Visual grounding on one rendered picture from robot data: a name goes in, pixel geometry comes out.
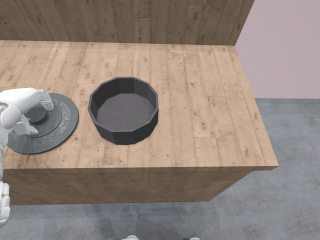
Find lid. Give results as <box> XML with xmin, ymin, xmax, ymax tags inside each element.
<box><xmin>6</xmin><ymin>93</ymin><xmax>79</xmax><ymax>155</ymax></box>

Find left robot upper arm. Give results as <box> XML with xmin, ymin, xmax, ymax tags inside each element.
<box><xmin>0</xmin><ymin>181</ymin><xmax>10</xmax><ymax>228</ymax></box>

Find table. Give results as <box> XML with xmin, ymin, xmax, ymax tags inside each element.
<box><xmin>0</xmin><ymin>0</ymin><xmax>279</xmax><ymax>206</ymax></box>

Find left robot hand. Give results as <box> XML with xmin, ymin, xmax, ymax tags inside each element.
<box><xmin>0</xmin><ymin>87</ymin><xmax>54</xmax><ymax>135</ymax></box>

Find knob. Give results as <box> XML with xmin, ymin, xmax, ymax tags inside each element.
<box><xmin>25</xmin><ymin>106</ymin><xmax>49</xmax><ymax>126</ymax></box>

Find pot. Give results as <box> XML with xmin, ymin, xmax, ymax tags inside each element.
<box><xmin>87</xmin><ymin>77</ymin><xmax>159</xmax><ymax>145</ymax></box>

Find robot left forearm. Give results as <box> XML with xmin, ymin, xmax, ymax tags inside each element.
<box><xmin>0</xmin><ymin>99</ymin><xmax>22</xmax><ymax>182</ymax></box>

